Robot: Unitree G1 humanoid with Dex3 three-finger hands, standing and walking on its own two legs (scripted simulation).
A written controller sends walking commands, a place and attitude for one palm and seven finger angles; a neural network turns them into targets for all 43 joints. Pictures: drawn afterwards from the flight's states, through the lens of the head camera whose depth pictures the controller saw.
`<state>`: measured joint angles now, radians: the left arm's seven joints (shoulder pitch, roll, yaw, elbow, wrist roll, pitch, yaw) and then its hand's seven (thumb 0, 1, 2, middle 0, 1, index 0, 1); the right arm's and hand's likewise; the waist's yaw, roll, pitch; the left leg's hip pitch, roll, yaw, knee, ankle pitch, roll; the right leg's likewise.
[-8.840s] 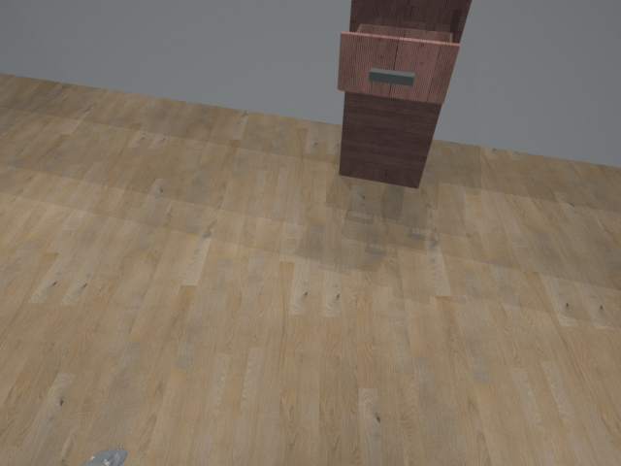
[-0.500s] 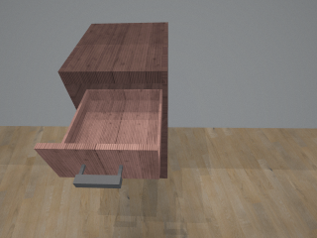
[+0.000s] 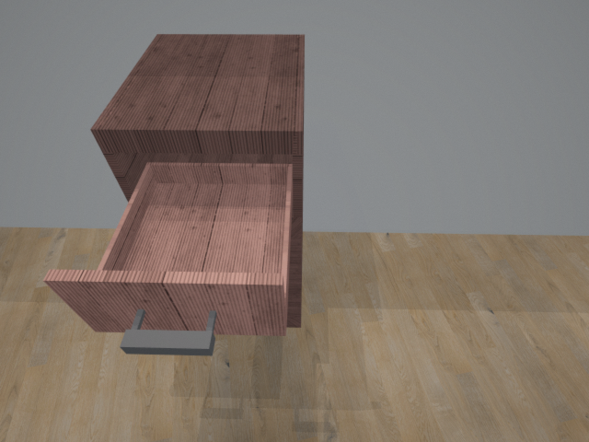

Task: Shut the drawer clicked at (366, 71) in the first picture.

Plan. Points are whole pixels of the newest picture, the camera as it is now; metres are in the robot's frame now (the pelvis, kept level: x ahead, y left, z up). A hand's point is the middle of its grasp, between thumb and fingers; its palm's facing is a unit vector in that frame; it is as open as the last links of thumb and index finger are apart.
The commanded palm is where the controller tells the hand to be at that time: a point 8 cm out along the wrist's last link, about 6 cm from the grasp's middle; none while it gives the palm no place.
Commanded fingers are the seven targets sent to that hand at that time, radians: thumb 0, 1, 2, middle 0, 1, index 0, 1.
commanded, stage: look again from close up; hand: left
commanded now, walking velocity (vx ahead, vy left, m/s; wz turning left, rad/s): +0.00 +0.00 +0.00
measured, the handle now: (172, 328) +0.29 +0.22 -0.07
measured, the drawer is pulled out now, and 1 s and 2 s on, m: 0.30 0.29 0.29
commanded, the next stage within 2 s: raise the hand and make a fist in 0.20 s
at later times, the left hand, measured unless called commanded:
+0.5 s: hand (165, 417) +0.16 +0.18 -0.04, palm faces +0.24 -0.96 -0.12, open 6.9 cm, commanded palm +0.09 +0.21 -0.06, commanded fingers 0.00 0.90 0.90 -0.42 -0.54 -0.42 -0.54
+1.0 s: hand (184, 433) +0.14 +0.15 -0.03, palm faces +0.00 -1.00 -0.03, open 4.5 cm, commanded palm +0.10 +0.21 -0.02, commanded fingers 0.00 0.90 0.90 -0.92 -1.08 -0.92 -1.08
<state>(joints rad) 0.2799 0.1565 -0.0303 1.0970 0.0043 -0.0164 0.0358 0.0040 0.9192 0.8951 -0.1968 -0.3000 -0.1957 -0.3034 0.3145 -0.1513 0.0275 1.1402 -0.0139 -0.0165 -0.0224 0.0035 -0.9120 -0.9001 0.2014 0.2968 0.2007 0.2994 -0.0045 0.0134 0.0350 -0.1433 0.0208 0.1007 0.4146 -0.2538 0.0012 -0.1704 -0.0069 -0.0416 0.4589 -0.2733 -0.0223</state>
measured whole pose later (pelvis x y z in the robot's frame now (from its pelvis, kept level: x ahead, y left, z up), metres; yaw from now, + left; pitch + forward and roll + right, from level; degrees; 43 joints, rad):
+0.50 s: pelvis -0.01 +0.00 -0.02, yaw +4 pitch +4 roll +1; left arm 0.46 0.16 0.01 0.16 -0.17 -0.18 0.06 0.04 0.96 0.90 -0.25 -0.37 -0.25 -0.37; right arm 0.28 -0.26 -0.03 0.81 0.01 -0.27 -0.07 0.01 -0.92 -0.90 0.20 0.30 0.20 0.30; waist -0.03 0.04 -0.05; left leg -0.36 0.01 0.04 0.62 -0.32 0.00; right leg -0.35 -0.03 -0.10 0.64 -0.35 -0.02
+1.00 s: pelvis -0.04 -0.01 -0.08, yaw +4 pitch +13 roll -1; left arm 0.49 0.18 0.04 -0.14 -0.21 -0.33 -0.23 0.01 0.90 0.90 -0.72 -0.87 -0.73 -0.88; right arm 0.21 -0.16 0.04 0.52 0.02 -0.18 -0.05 0.01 -0.90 -0.90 0.21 0.30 0.21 0.30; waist 0.02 0.05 -0.12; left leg -0.84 0.05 -0.01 1.11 -0.49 -0.01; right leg -0.80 -0.02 -0.13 1.08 -0.50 -0.05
